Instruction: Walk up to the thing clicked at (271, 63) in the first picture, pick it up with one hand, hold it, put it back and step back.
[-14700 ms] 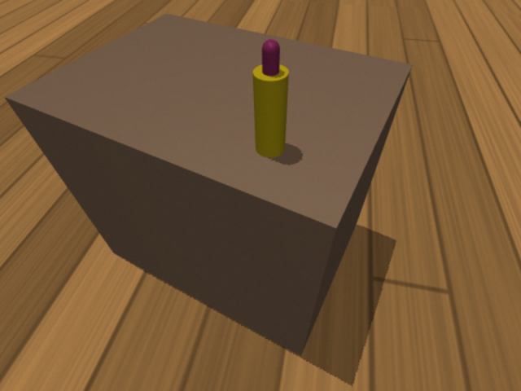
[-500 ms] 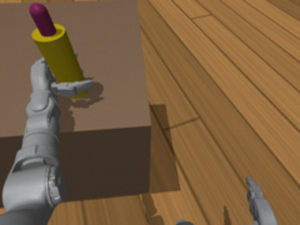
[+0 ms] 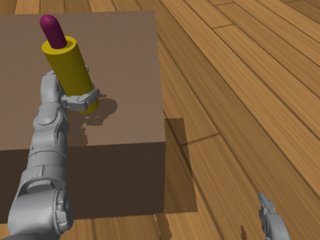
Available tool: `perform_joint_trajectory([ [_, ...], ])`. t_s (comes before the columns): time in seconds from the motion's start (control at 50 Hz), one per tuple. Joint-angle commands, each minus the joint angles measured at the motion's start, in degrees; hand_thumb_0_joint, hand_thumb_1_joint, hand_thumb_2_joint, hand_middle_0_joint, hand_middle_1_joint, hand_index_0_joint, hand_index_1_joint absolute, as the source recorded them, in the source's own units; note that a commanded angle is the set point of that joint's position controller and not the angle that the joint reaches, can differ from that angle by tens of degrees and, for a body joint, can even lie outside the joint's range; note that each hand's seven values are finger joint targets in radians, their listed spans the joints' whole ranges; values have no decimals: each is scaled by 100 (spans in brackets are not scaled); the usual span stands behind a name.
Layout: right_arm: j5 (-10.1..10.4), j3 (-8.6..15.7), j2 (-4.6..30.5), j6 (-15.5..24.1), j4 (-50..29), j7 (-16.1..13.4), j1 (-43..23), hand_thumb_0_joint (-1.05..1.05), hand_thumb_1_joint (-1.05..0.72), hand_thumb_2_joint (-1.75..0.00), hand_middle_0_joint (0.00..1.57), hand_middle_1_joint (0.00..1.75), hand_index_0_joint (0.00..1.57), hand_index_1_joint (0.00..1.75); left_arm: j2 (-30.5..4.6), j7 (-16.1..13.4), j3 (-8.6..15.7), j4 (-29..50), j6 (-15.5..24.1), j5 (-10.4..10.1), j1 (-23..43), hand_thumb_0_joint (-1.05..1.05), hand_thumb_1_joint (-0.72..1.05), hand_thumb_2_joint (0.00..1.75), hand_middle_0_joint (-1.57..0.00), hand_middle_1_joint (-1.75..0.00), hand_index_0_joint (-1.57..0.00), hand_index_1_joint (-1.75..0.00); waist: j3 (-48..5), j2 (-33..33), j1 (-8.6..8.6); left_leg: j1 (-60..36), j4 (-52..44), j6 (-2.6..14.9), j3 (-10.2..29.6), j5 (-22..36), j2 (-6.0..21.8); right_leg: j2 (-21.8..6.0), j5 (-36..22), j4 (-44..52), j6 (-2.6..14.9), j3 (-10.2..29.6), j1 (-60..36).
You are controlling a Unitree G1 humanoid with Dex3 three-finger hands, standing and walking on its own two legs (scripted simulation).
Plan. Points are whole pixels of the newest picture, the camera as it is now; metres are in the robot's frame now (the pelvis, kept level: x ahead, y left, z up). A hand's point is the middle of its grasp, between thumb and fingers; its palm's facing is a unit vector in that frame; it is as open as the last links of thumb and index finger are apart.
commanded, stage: settle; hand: left
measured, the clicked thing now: (70, 69) +0.47 +0.19 +0.19
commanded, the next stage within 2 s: lift in 0.64 s
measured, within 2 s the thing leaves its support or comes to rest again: neither
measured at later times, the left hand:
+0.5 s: hand (76, 82) +0.45 +0.18 +0.17, palm faces +0.13 -0.99 -0.02, open 9.0 cm
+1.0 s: hand (73, 69) +0.46 +0.18 +0.20, palm faces +0.13 -0.99 -0.01, open 9.0 cm
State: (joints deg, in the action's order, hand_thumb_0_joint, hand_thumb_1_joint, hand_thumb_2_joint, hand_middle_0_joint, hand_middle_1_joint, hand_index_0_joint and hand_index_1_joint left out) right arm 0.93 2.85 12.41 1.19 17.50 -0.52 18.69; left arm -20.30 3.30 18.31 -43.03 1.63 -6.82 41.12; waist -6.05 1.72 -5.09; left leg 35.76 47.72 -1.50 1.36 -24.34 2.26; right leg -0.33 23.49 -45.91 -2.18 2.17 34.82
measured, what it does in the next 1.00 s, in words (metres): stands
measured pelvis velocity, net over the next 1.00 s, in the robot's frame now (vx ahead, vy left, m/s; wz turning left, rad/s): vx -0.01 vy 0.00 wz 0.00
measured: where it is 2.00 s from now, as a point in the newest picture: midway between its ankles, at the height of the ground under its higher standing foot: outside the picture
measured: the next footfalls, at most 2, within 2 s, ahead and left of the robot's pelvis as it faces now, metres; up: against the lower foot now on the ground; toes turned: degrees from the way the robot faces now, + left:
none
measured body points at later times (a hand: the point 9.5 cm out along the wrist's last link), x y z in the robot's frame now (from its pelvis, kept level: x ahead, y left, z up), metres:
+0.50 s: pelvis -0.02 +0.00 +0.01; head +0.02 -0.01 +0.46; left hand +0.44 +0.23 +0.17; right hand +0.13 -0.26 -0.06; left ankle -0.01 +0.13 -0.70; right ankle -0.01 -0.15 -0.70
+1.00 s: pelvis -0.01 +0.00 +0.01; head +0.01 -0.01 +0.46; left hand +0.44 +0.23 +0.20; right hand +0.14 -0.26 -0.04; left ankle -0.01 +0.13 -0.70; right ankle -0.01 -0.15 -0.70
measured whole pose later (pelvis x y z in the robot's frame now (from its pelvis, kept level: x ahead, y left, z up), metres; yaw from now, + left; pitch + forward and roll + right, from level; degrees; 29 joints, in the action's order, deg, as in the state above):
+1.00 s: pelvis -0.01 +0.00 +0.01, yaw +0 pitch +8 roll -1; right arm 1.8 1.8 12.8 7.0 21.5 -3.5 18.6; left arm -21.5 3.0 17.2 -45.2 -4.9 -7.1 47.2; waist -5.8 2.2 -4.6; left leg 29.2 41.9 -1.6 1.3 -20.7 2.2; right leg -0.5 20.1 -40.3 -2.0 2.0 28.3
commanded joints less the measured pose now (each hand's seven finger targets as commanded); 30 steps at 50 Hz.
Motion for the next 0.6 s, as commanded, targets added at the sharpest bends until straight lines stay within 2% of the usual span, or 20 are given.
perform_joint_trajectory([
  [0.0, 44, 304, 650, 344, -831, -81, -259, 0, 53, -6, 5, 5, 5, 5, -1612, -3, 215, 1887, 529, -189, 3469, 0, 13, 134, -134, -143, -133, -145, -2840, 418, 26, -1878, -310, 183, -165, 3055, -103, 67, -3029, 384, 151, -287, -1138],
  [0.02, 33, 445, 791, 356, -801, -108, -161, 0, 54, -6, 5, 5, 5, 5, -1660, 9, 268, 1755, 511, -200, 3471, 0, 13, 135, -133, -143, -133, -145, -2816, 348, -54, -1897, -322, 182, -161, 3059, -91, 81, -2982, 404, 153, -302, -1113],
  [0.04, 39, 420, 797, 368, -795, -114, -162, 0, 54, -6, 5, 5, 5, 5, -1585, 5, 190, 1726, 473, -175, 3441, 0, 14, 134, -133, -142, -133, -145, -2787, 308, -45, -1992, -380, 176, -129, 3054, -68, 96, -2859, 437, 166, -332, -1048],
  [0.06, 38, 303, 624, 362, -550, -105, -63, 0, 54, -5, 5, 5, 5, 5, -1547, 17, 156, 1606, 440, -168, 3434, 0, 16, 135, -133, -142, -133, -145, -2520, 378, -5, -1855, -394, 185, -169, 2885, -99, 87, -2734, 500, 159, -324, -964],
  [0.08, 34, 288, 633, 368, -438, -98, 0, 0, 54, -5, 5, 5, 5, 5, -1577, 26, 201, 1507, 414, -189, 3395, 0, 17, 136, -134, -144, -134, -146, -2463, 377, -10, -1843, -429, 176, -160, 2869, -84, 90, -2678, 509, 173, -338, -952],
  [0.1, 55, 233, 594, 403, -643, -102, -319, 0, 54, -5, 5, 5, 5, 5, -1557, 24, 140, 1660, 400, -179, 3471, 0, 16, 136, -134, -144, -134, -146, -2561, 338, 54, -1861, -453, 188, -167, 2793, -103, 87, -2683, 537, 161, -330, -1050],
  [0.12, 58, 342, 681, 419, -615, -127, -311, 0, 54, -5, 5, 5, 5, 5, -1527, 31, 122, 1481, 365, -190, 3516, 0, 16, 136, -135, -144, -135, -146, -2494, 214, -36, -1778, -469, 216, -191, 2568, -116, 85, -2566, 579, 146, -315, -1054],
  [0.14, 52, 484, 884, 433, -632, -150, -288, 0, 54, -5, 5, 5, 5, 5, -1719, 32, 266, 1464, 351, -209, 3547, 0, 18, 137, -136, -145, -136, -148, -2575, 199, -29, -1774, -492, 203, -178, 2611, -106, 87, -2593, 580, 153, -319, -1121],
  [0.18, 52, 215, 598, 451, -540, -124, -127, 0, 55, -5, 5, 5, 5, 5, -1534, 53, 120, 1423, 319, -188, 3615, 0, 16, 137, -136, -145, -136, -148, -2462, 256, -19, -1831, -548, 184, -166, 2522, -94, 105, -2419, 610, 171, -351, -1003],
  [0.22, 63, 430, 834, 492, -588, -170, -254, 0, 55, -5, 5, 5, 5, 5, -1653, 52, 176, 1343, 315, -196, 3621, 0, 18, 138, -134, -145, -135, -147, -2338, 226, -49, -1860, -622, 172, -159, 2343, -91, 107, -2202, 665, 183, -363, -899],
  [0.24, 69, 329, 728, 508, -539, -166, -358, 0, 55, -5, 5, 5, 5, 5, -1568, 49, 94, 1443, 326, -212, 3780, 0, 20, 137, -135, -145, -135, -147, -2253, 255, 7, -1778, -676, 170, -154, 2115, -103, 102, -2031, 693, 187, -364, -921],
  [0.28, 70, 324, 730, 531, -622, -190, -454, 0, 55, -5, 5, 5, 5, 5, -1714, 31, 183, 1405, 308, -204, 3816, 0, 21, 138, -136, -146, -137, -148, -2420, 161, 44, -1696, -670, 195, -185, 2005, -136, 82, -2054, 739, 152, -332, -1077],
  [0.3, 73, 289, 690, 549, -577, -208, -329, 0, 55, -5, 5, 5, 5, 5, -1590, 38, 143, 1347, 297, -226, 3794, 0, 21, 138, -136, -146, -137, -148, -2362, 93, 0, -1723, -703, 195, -183, 1977, -129, 91, -2051, 739, 149, -339, -1077],
  [0.36, 71, 309, 733, 591, -506, -228, -495, 0, 55, -5, 5, 5, 5, 5, -1672, 32, 117, 1507, 330, -210, 4001, 0, 22, 138, -135, -145, -135, -147, -2359, 314, 55, -1861, -763, 152, -156, 1935, -113, 105, -1893, 751, 192, -366, -949],
  [0.42, 71, 266, 696, 609, -514, -259, -392, 0, 55, -5, 5, 5, 5, 5, -1701, 31, 133, 1458, 304, -218, 4037, 0, 21, 139, -135, -146, -136, -148, -2619, 298, -12, -1984, -695, 168, -156, 2255, -110, 90, -2217, 741, 175, -351, -1121],
  [0.46, 69, 341, 820, 633, -419, -296, -404, 0, 55, -5, 5, 5, 5, 5, -1786, -11, 202, 1368, 271, -217, 4055, 0, 19, 140, -135, -146, -135, -149, -2458, 149, 15, -1851, -753, 171, -158, 2153, -111, 90, -2152, 761, 174, -346, -1167],
  [0.48, 82, 191, 656, 656, -449, -283, -622, 0, 56, -5, 5, 5, 5, 5, -1688, -38, 123, 1466, 266, -213, 4150, 0, 19, 140, -135, -146, -135, -149, -2281, 258, 78, -1802, -809, 167, -177, 1876, -137, 83, -1905, 835, 181, -331, -1076],
  [0.5, 75, 221, 661, 673, -384, -294, -469, 0, 55, -5, 5, 5, 5, 5, -1754, -34, 172, 1449, 275, -216, 4249, 0, 18, 139, -135, -146, -135, -148, -2341, 293, 29, -1852, -827, 159, -164, 1795, -124, 95, -1803, 838, 188, -343, -1054],
  [0.54, 70, 297, 761, 695, -481, -323, -487, 0, 55, -5, 5, 5, 5, 5, -1762, -52, 136, 1357, 250, -185, 4213, 0, 19, 139, -135, -146, -135, -148, -2443, 259, -20, -1923, -820, 165, -165, 1891, -123, 91, -1916, 852, 178, -347, -1105],
  [0.58, 75, 207, 665, 720, -447, -320, -473, 0, 55, -5, 5, 5, 5, 5, -1801, -61, 200, 1316, 224, -203, 4168, 0, 19, 141, -135, -147, -136, -149, -2437, 157, 21, -1811, -821, 183, -193, 1919, -141, 82, -2013, 875, 153, -331, -1255],
])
